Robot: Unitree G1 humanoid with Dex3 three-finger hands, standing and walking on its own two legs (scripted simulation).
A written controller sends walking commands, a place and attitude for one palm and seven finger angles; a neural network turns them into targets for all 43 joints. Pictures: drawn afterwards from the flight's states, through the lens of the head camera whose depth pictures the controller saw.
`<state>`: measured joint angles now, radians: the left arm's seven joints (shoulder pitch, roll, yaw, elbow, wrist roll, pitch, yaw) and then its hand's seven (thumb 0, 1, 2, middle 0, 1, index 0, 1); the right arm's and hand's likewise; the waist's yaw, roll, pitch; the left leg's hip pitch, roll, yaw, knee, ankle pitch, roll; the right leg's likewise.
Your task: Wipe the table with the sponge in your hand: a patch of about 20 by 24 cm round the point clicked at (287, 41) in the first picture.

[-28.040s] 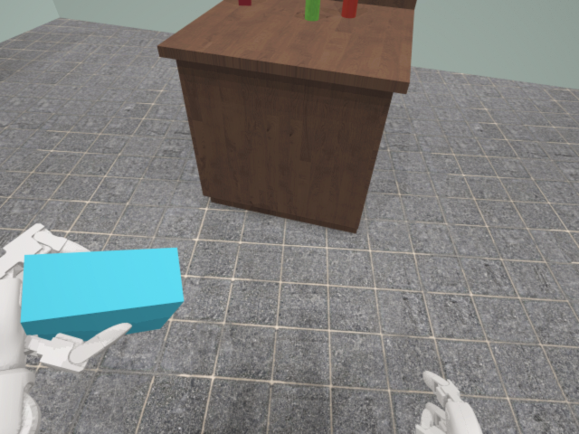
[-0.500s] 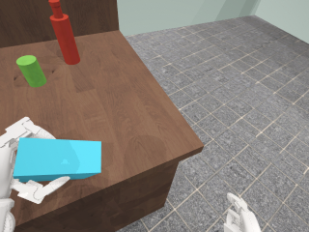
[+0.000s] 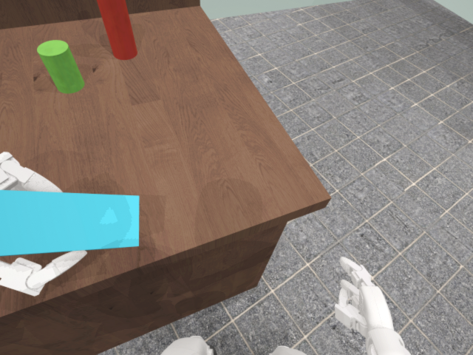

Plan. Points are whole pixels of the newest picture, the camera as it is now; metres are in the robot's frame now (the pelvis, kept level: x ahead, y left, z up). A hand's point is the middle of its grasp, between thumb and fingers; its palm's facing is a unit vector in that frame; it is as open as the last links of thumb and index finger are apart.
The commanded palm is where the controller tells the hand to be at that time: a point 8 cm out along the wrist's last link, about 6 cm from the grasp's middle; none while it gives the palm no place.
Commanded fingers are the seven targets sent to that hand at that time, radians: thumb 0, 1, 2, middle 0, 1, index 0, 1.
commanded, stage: come to a stop and stand still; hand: left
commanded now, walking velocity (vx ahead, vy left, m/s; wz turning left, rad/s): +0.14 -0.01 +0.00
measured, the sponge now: (86, 225) +0.24 +0.22 +0.14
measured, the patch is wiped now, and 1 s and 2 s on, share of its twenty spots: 0.00 0.00 0.00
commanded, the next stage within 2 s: look again from close up in 2.00 s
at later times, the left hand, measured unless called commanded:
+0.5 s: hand out of the picture +0.18 +0.27 +0.18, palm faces +0.34 -0.85 -0.40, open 9.9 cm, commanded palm +0.12 +0.31 +0.19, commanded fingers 0.00 0.10 1.30 -1.20 -1.60 -1.20 -1.60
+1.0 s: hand (43, 236) +0.20 +0.23 +0.18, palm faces +0.29 -0.86 -0.42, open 9.9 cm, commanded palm +0.13 +0.28 +0.19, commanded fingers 0.00 0.10 1.30 -1.20 -1.60 -1.20 -1.60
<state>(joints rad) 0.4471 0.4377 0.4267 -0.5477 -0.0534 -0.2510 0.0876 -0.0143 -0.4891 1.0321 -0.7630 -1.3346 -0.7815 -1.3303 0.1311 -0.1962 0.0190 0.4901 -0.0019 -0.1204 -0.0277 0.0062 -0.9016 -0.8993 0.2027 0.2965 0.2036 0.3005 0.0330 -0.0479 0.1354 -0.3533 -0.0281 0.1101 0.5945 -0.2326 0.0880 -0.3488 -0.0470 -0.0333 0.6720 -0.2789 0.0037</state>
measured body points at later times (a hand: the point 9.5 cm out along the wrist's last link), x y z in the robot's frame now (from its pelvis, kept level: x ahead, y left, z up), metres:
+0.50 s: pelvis -0.05 +0.03 +0.01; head -0.03 +0.07 +0.45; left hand +0.15 +0.32 +0.20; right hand +0.10 -0.21 -0.06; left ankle -0.03 +0.11 -0.73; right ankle +0.00 -0.13 -0.72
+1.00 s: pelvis -0.04 +0.01 +0.01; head -0.01 +0.00 +0.46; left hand +0.18 +0.27 +0.21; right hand +0.13 -0.21 -0.07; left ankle -0.03 +0.11 -0.73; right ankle +0.00 -0.13 -0.73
